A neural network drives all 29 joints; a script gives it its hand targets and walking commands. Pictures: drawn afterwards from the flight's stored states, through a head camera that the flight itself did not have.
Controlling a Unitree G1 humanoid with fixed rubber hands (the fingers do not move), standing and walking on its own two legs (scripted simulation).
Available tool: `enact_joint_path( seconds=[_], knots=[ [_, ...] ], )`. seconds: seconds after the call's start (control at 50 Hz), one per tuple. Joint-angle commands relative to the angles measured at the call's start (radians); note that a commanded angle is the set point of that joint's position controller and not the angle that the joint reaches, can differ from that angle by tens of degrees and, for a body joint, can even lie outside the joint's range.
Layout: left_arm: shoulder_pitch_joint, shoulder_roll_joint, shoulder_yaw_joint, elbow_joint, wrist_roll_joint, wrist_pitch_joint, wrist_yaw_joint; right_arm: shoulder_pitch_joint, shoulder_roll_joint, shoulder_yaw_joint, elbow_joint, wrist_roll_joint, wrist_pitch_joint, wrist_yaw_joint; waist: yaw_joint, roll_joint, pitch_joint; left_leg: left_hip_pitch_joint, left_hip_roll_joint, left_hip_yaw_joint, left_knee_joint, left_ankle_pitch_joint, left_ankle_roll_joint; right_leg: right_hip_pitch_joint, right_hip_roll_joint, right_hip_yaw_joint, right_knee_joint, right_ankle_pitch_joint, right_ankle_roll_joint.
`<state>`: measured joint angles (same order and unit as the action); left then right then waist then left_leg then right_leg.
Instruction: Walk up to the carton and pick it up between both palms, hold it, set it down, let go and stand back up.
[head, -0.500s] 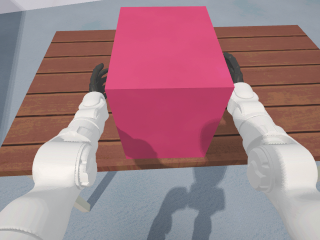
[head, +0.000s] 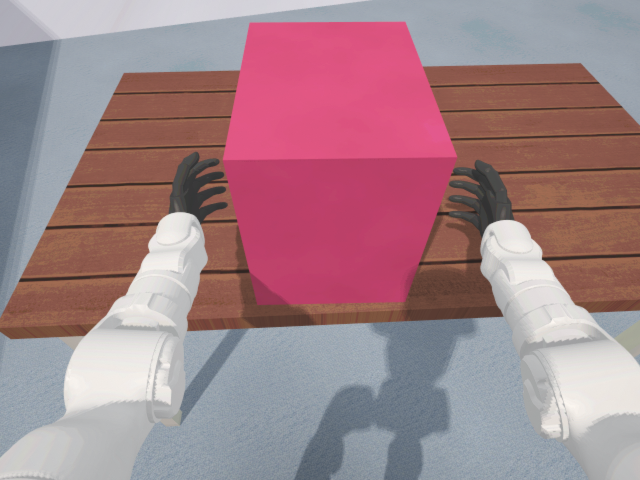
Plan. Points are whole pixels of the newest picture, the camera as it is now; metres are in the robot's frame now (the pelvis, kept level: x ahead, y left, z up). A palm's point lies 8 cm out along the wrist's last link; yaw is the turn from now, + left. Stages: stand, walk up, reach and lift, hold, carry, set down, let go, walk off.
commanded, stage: set down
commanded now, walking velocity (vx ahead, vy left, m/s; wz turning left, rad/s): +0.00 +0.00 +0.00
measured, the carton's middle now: (329, 166) +0.53 +0.02 +0.08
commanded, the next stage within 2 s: none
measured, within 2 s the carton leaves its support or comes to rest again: neither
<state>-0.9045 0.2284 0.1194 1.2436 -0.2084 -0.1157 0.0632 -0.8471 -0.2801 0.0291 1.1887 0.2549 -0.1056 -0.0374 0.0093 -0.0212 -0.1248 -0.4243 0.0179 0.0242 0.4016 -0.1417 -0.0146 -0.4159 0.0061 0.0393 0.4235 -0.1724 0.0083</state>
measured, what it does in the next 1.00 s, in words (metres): stands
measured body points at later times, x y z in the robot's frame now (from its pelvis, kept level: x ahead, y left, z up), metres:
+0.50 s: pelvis -0.01 +0.00 +0.00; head +0.02 +0.01 +0.45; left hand +0.37 +0.22 +0.06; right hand +0.36 -0.21 +0.05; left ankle +0.03 +0.12 -0.74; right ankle +0.02 -0.12 -0.74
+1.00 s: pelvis -0.01 +0.00 +0.00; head +0.02 +0.01 +0.45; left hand +0.32 +0.22 +0.07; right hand +0.30 -0.21 +0.06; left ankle +0.03 +0.12 -0.74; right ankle +0.02 -0.12 -0.74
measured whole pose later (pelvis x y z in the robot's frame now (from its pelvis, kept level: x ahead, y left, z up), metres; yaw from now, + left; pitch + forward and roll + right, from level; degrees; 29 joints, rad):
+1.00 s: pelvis -0.01 +0.00 +0.00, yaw +0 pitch +6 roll +0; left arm -0.18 0.23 0.11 0.05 -0.17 0.39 0.05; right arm -0.07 -0.31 0.02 0.17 0.26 0.10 -0.03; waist 0.01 -0.04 -0.06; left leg -0.38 0.02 0.02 0.40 -0.13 -0.01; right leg -0.37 0.01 0.04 0.42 -0.16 0.01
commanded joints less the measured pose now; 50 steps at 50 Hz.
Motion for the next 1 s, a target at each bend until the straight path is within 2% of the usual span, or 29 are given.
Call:
enact_joint_path(
  seconds=[0.0, 0.06, 0.08, 0.2, 0.3, 0.4, 0.5, 0.6, 0.68, 0.76, 0.82, 0.98],
  knots=[
    [-0.388, 0.238, -0.114, -0.240, -0.008, -0.040, 0.003, -0.425, -0.215, 0.040, -0.284, 0.128, -0.024, 0.013, 0.039, 0.005, -0.581, 0.207, -0.011, 0.023, 0.034, 0.154, 0.001, 0.186, 0.054, -0.064, -0.038, 0.211, -0.004],
    [-0.365, 0.238, -0.109, -0.254, -0.007, -0.028, 0.003, -0.399, -0.207, 0.038, -0.301, 0.130, -0.009, 0.016, 0.043, 0.004, -0.546, 0.219, -0.016, 0.026, 0.020, 0.108, 0.006, 0.184, 0.050, -0.062, -0.053, 0.155, -0.007],
    [-0.336, 0.231, -0.110, -0.273, -0.006, -0.024, 0.001, -0.366, -0.206, 0.034, -0.306, 0.127, -0.007, 0.016, 0.036, 0.003, -0.536, 0.231, -0.017, 0.022, 0.015, 0.108, 0.006, 0.193, 0.049, -0.063, -0.055, 0.160, -0.006],
    [-0.176, 0.220, -0.064, -0.416, 0.025, 0.031, -0.012, -0.222, -0.213, 0.025, -0.418, 0.128, 0.002, 0.014, 0.039, 0.006, -0.539, 0.303, -0.028, 0.017, 0.000, 0.174, 0.008, 0.259, 0.051, -0.059, -0.078, 0.220, -0.009],
    [0.015, 0.200, -0.027, -0.657, 0.041, 0.120, -0.024, -0.049, -0.222, 0.007, -0.600, 0.125, 0.013, 0.017, 0.031, 0.007, -0.509, 0.390, -0.035, 0.007, -0.006, 0.260, 0.009, 0.314, 0.058, -0.059, -0.096, 0.283, -0.011],
    [0.139, 0.202, 0.018, -0.881, 0.040, 0.209, -0.020, 0.079, -0.205, -0.035, -0.825, 0.104, 0.045, 0.023, 0.046, -0.001, -0.456, 0.409, -0.040, 0.011, -0.036, 0.209, 0.017, 0.305, 0.054, -0.048, -0.115, 0.207, -0.013],
    [0.252, 0.192, 0.031, -1.091, 0.023, 0.271, -0.011, 0.219, -0.201, -0.080, -1.003, 0.090, 0.074, 0.026, 0.039, 0.000, -0.450, 0.424, -0.039, 0.010, -0.048, 0.186, 0.018, 0.292, 0.054, -0.044, -0.116, 0.168, -0.018],
    [0.246, 0.200, 0.019, -1.137, -0.006, 0.321, -0.003, 0.252, -0.202, -0.131, -1.067, 0.071, 0.116, 0.029, 0.016, -0.005, -0.417, 0.372, -0.039, 0.006, -0.055, 0.087, 0.027, 0.256, 0.046, -0.041, -0.105, 0.068, -0.023],
    [0.359, 0.189, 0.030, -1.199, 0.007, 0.373, -0.006, 0.372, -0.208, -0.138, -1.119, 0.086, 0.139, 0.025, 0.008, -0.009, -0.420, 0.403, -0.040, 0.003, -0.049, 0.155, 0.021, 0.293, 0.048, -0.041, -0.099, 0.145, -0.023],
    [0.405, 0.168, 0.042, -1.221, 0.024, 0.428, -0.015, 0.416, -0.223, -0.154, -1.135, 0.089, 0.164, 0.024, -0.005, -0.015, -0.385, 0.398, -0.041, -0.002, -0.053, 0.176, 0.021, 0.299, 0.050, -0.041, -0.100, 0.156, -0.027],
    [0.514, 0.153, 0.050, -1.299, 0.036, 0.451, -0.017, 0.513, -0.227, -0.150, -1.198, 0.102, 0.168, 0.025, -0.007, -0.027, -0.368, 0.418, -0.041, -0.007, -0.058, 0.219, 0.020, 0.326, 0.050, -0.041, -0.103, 0.202, -0.026],
    [0.614, 0.157, 0.043, -1.452, 0.032, 0.470, -0.012, 0.638, -0.213, -0.162, -1.344, 0.098, 0.182, 0.035, -0.010, -0.021, -0.296, 0.411, -0.039, -0.011, -0.079, 0.186, 0.023, 0.297, 0.042, -0.031, -0.113, 0.135, -0.028]
  ],
)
